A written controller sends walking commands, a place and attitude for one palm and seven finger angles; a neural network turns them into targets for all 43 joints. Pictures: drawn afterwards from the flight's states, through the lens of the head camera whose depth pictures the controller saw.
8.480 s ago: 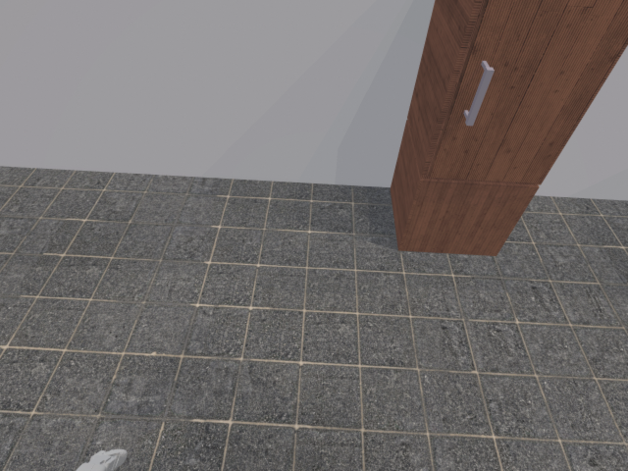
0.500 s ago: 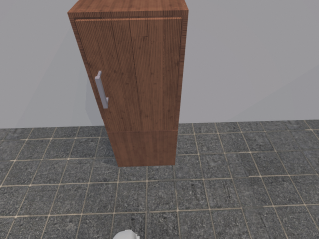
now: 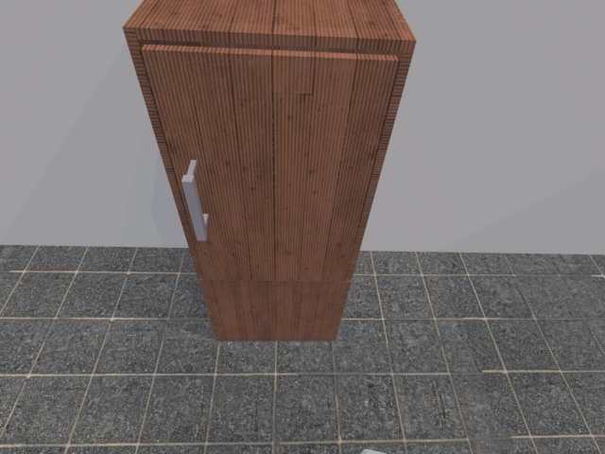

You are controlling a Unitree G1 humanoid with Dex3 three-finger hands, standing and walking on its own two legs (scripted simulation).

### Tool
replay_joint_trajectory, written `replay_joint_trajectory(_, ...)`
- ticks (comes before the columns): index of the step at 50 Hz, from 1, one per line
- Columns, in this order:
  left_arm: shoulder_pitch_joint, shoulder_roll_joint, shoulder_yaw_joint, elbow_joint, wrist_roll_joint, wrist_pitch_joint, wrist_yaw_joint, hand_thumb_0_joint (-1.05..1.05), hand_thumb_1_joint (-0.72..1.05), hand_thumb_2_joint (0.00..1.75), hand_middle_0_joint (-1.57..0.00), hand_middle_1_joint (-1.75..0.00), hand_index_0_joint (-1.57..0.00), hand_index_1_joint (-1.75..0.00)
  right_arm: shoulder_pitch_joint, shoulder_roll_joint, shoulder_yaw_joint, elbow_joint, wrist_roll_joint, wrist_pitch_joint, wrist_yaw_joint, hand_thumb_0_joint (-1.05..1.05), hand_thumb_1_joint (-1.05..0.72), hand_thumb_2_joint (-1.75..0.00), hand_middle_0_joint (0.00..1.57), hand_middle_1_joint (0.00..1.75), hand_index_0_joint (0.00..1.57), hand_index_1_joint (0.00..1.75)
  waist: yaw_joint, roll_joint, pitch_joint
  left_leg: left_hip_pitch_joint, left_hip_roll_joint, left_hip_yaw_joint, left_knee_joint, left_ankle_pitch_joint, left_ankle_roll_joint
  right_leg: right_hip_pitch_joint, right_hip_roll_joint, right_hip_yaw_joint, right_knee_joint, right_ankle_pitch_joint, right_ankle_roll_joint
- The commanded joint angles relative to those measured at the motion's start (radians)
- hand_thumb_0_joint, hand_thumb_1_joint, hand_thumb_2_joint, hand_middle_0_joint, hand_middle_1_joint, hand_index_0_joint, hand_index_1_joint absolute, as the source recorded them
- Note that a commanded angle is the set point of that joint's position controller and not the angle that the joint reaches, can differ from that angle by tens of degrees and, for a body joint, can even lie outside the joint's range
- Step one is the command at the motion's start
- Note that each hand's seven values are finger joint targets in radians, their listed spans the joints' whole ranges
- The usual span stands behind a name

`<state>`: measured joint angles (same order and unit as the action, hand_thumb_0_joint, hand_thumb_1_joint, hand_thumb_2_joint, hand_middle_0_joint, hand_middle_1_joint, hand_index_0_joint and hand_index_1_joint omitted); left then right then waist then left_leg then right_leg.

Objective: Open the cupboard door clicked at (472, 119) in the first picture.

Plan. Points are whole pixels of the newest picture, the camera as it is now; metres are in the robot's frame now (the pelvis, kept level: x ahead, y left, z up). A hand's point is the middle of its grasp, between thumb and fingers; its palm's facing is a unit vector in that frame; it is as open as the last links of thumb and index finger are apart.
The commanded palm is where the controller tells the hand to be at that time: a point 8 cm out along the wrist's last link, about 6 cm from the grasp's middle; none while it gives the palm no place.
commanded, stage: come to a stop and stand still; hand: left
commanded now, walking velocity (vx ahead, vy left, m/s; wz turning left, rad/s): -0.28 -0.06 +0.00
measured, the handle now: (197, 202) +0.54 +0.24 -0.03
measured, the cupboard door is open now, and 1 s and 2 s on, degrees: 0 0 0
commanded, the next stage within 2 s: look again from close up in 0.84 s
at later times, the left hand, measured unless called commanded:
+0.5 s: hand out of the picture +0.06 +0.16 -0.16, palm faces +0.05 -0.96 -0.27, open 7.3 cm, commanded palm none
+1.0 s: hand out of the picture -0.02 +0.16 -0.18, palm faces -0.04 -0.97 -0.23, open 7.4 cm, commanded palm none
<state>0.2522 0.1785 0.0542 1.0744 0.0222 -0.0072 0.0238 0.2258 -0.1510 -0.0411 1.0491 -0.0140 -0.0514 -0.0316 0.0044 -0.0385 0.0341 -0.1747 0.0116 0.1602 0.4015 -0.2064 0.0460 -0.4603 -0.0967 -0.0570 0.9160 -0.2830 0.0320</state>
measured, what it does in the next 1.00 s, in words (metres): steps on the spot: right foot, then left foot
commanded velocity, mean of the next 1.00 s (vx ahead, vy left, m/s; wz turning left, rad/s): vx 0.01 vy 0.01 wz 0.00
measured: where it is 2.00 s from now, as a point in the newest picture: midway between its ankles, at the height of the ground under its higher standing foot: outside the picture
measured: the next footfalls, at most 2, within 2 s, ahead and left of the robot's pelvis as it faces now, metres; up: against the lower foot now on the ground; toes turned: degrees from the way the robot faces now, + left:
right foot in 0.14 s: +0.10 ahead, -0.14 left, +0.00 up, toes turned -6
left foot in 0.62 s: +0.00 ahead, +0.08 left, +0.00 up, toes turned +0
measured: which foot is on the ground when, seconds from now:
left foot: down 0.00-0.18, up 0.20-0.60, down 0.62-1.00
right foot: up 0.00-0.12, down 0.14-0.62, up 0.64-0.96, down 0.98-1.00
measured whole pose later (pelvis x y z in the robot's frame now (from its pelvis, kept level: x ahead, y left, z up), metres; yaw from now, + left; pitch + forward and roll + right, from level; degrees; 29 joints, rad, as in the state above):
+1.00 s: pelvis -0.02 -0.03 -0.01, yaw -2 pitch +3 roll +2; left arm 0.28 0.17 0.03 1.09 0.02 -0.02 0.02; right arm 0.36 -0.13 -0.02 1.09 -0.02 -0.01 -0.02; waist -0.01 -0.01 0.04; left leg -0.23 0.03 0.04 0.55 -0.37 -0.01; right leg -0.31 -0.03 -0.01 0.56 -0.30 -0.02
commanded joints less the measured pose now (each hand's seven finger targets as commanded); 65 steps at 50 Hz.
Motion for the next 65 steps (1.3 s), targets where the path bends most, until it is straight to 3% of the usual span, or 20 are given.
replay_joint_trajectory(1,0.086,0.015,-0.008,-0.023,-0.005,0.026,0.004,0.00,0.90,0.90,-0.20,-0.30,-0.20,-0.30,0.027,-0.111,-0.010,-0.022,-0.007,0.017,-0.010,0.00,-0.90,-0.90,0.20,0.30,0.20,0.30,0.009,0.186,0.001,-0.020,0.277,-0.134,-0.081,0.622,0.094,0.122,0.009,-0.005,-0.168,-0.004,0.005)
replay_joint_trajectory(5,0.059,0.060,0.005,-0.058,-0.001,0.028,0.007,0.00,0.90,0.90,-0.20,-0.30,-0.20,-0.30,0.034,-0.139,-0.034,-0.018,-0.009,0.048,-0.010,0.00,-0.90,-0.90,0.20,0.30,0.20,0.30,0.017,0.194,0.028,-0.012,0.262,-0.148,0.008,0.536,0.064,0.178,0.022,-0.017,-0.341,0.076,-0.008)
replay_joint_trajectory(7,0.078,0.117,0.014,-0.065,0.005,0.011,0.010,0.00,0.90,0.90,-0.20,-0.30,-0.20,-0.30,0.056,-0.116,-0.038,-0.021,-0.003,0.056,-0.004,0.00,-0.90,-0.90,0.20,0.30,0.20,0.30,0.023,0.057,-0.019,-0.053,0.168,-0.097,0.137,0.322,-0.012,0.275,-0.051,0.074,-0.444,0.500,-0.031)
replay_joint_trajectory(10,0.075,0.199,0.028,-0.078,0.001,0.002,0.018,0.00,0.90,0.90,-0.20,-0.30,-0.20,-0.30,0.061,-0.058,-0.037,-0.040,0.011,0.090,-0.003,0.00,-0.90,-0.90,0.20,0.30,0.20,0.30,0.038,-0.151,-0.126,-0.177,0.003,-0.124,0.563,-0.441,-0.069,0.345,-0.327,0.273,-0.499,1.007,-0.259)
replay_joint_trajectory(17,-0.044,0.165,0.034,-0.136,0.000,0.008,0.032,0.00,0.90,0.90,-0.20,-0.30,-0.20,-0.30,0.036,-0.090,-0.043,-0.043,0.001,0.113,0.016,0.00,-0.90,-0.90,0.20,0.30,0.20,0.30,0.019,-0.099,-0.121,-0.269,0.009,-0.192,0.737,-0.244,-0.104,0.324,-0.232,0.193,-0.548,0.604,-0.211)
replay_joint_trajectory(24,-0.036,0.196,0.047,-0.133,0.018,0.018,0.017,0.00,0.90,0.90,-0.20,-0.30,-0.20,-0.30,0.021,-0.086,-0.029,-0.063,0.001,0.096,0.033,0.00,-0.90,-0.90,0.20,0.30,0.20,0.30,0.040,-0.167,-0.069,-0.140,0.006,-0.136,0.371,-0.265,-0.082,0.237,-0.197,0.255,-0.689,-0.025,-0.189)
replay_joint_trajectory(29,-0.077,0.154,0.028,-0.116,-0.002,0.032,0.007,0.00,0.90,0.90,-0.20,-0.30,-0.20,-0.30,0.230,-0.086,-0.014,0.012,-0.003,0.069,0.024,0.00,-0.90,-0.90,0.20,0.30,0.20,0.30,-0.049,-0.054,-0.077,0.191,-0.003,-0.116,-0.055,-0.135,-0.050,0.031,-0.062,0.149,-0.627,-0.277,-0.056)
replay_joint_trajectory(31,-0.076,0.057,0.008,-0.130,-0.015,0.037,-0.004,0.00,0.90,0.90,-0.20,-0.30,-0.20,-0.30,0.147,-0.194,-0.028,-0.031,-0.019,0.061,0.012,0.00,-0.90,-0.90,0.20,0.30,0.20,0.30,-0.036,0.357,0.077,-0.079,0.302,-0.518,-0.346,-0.558,0.049,-0.052,0.086,-0.011,-0.252,-0.169,-0.007)
replay_joint_trajectory(32,-0.085,0.068,0.014,-0.136,-0.009,0.038,-0.010,0.00,0.90,0.90,-0.20,-0.30,-0.20,-0.30,0.059,-0.213,-0.023,-0.068,-0.022,0.061,0.005,0.00,-0.90,-0.90,0.20,0.30,0.20,0.30,-0.013,0.313,0.157,-0.228,0.353,-0.561,-0.404,-0.589,0.100,-0.034,0.061,0.048,-0.133,-0.133,-0.018)
replay_joint_trajectory(36,0.023,0.084,0.025,-0.055,0.007,0.030,-0.035,0.00,0.90,0.90,-0.20,-0.30,-0.20,-0.30,0.023,-0.151,-0.002,-0.054,-0.009,0.033,-0.005,0.00,-0.90,-0.90,0.20,0.30,0.20,0.30,0.032,0.195,0.129,-0.110,0.212,-0.344,-0.318,-0.310,0.056,-0.073,0.084,0.066,0.096,-0.004,-0.011)
replay_joint_trajectory(45,-0.039,0.029,-0.008,-0.071,-0.010,0.005,-0.029,0.00,0.90,0.90,-0.20,-0.30,-0.20,-0.30,0.183,-0.147,-0.015,0.019,-0.019,0.030,-0.015,0.00,-0.90,-0.90,0.20,0.30,0.20,0.30,-0.045,0.219,0.026,0.111,0.258,-0.323,-0.140,0.208,0.114,0.052,0.056,0.006,-0.282,-0.153,-0.004)
replay_joint_trajectory(46,-0.011,0.029,-0.008,-0.054,-0.012,0.001,-0.026,0.00,0.90,0.90,-0.20,-0.30,-0.20,-0.30,0.180,-0.141,-0.014,0.028,-0.015,0.031,-0.014,0.00,-0.90,-0.90,0.20,0.30,0.20,0.30,-0.034,0.201,0.018,0.075,0.242,-0.311,-0.100,0.262,0.099,0.134,0.071,-0.003,-0.364,-0.100,-0.009)
replay_joint_trajectory(47,0.163,0.060,-0.026,0.054,-0.007,-0.024,0.022,0.00,0.90,0.90,-0.20,-0.30,-0.20,-0.30,-0.002,-0.194,-0.012,-0.016,0.001,0.010,0.001,0.00,-0.90,-0.90,0.20,0.30,0.20,0.30,0.084,0.198,0.023,-0.123,0.211,-0.161,0.163,0.275,0.006,0.271,-0.020,0.121,-0.429,0.146,-0.066)
replay_joint_trajectory(48,0.229,0.141,-0.009,0.030,0.000,-0.040,0.018,0.00,0.90,0.90,-0.20,-0.30,-0.20,-0.30,0.020,-0.040,0.013,-0.074,-0.002,0.015,0.016,0.00,-0.90,-0.90,0.20,0.30,0.20,0.30,0.072,-0.119,0.035,-0.250,0.036,-0.115,0.285,-0.172,-0.031,0.279,-0.093,0.284,-0.594,0.195,-0.071)
replay_joint_trajectory(51,0.122,0.140,-0.020,-0.005,0.005,-0.060,0.022,0.00,0.90,0.90,-0.20,-0.30,-0.20,-0.30,0.157,0.014,0.025,-0.058,0.000,0.019,0.022,0.00,-0.90,-0.90,0.20,0.30,0.20,0.30,-0.025,0.080,-0.159,-0.177,0.004,-0.105,0.357,-0.300,-0.047,0.434,-0.145,0.194,-0.486,0.731,-0.189)
replay_joint_trajectory(53,0.116,0.102,-0.007,0.022,-0.007,-0.067,0.035,0.00,0.90,0.90,-0.20,-0.30,-0.20,-0.30,0.153,-0.041,0.019,-0.035,0.005,0.017,0.019,0.00,-0.90,-0.90,0.20,0.30,0.20,0.30,-0.016,-0.312,-0.241,-0.220,0.032,-0.128,0.327,-0.231,-0.040,0.564,-0.103,0.154,-0.392,0.974,-0.178)
replay_joint_trajectory(55,0.049,0.053,-0.025,0.002,-0.016,-0.047,0.041,0.00,0.90,0.90,-0.20,-0.30,-0.20,-0.30,0.196,-0.038,0.024,-0.014,0.008,0.018,0.008,0.00,-0.90,-0.90,0.20,0.30,0.20,0.30,-0.051,-0.196,-0.195,-0.041,0.037,-0.141,0.119,-0.050,-0.042,0.421,-0.074,0.104,-0.369,0.709,-0.142)
replay_joint_trajectory(58,0.044,0.030,-0.032,-0.010,-0.015,-0.014,0.034,0.00,0.90,0.90,-0.20,-0.30,-0.20,-0.30,0.177,-0.083,0.030,0.019,-0.011,0.017,-0.001,0.00,-0.90,-0.90,0.20,0.30,0.20,0.30,-0.016,0.355,0.007,-0.041,0.188,-0.284,0.013,0.457,0.038,0.238,0.068,0.023,-0.326,0.003,-0.061)
replay_joint_trajectory(61,0.088,0.038,-0.035,0.020,-0.007,-0.018,0.025,0.00,0.90,0.90,-0.20,-0.30,-0.20,-0.30,0.127,-0.060,0.031,0.012,-0.007,0.028,-0.009,0.00,-0.90,-0.90,0.20,0.30,0.20,0.30,0.006,0.197,0.133,-0.092,0.127,-0.231,0.050,0.339,0.023,0.213,0.043,0.067,-0.424,0.097,-0.079)
replay_joint_trajectory(65,0.080,0.057,-0.033,0.017,-0.011,-0.029,0.020,0.00,0.90,0.90,-0.20,-0.30,-0.20,-0.30,0.155,-0.058,0.031,0.019,-0.002,0.030,-0.012,0.00,-0.90,-0.90,0.20,0.30,0.20,0.30,-0.024,-0.006,0.043,-0.014,0.083,-0.184,0.058,0.135,-0.017,0.250,-0.013,0.118,-0.463,0.344,-0.093)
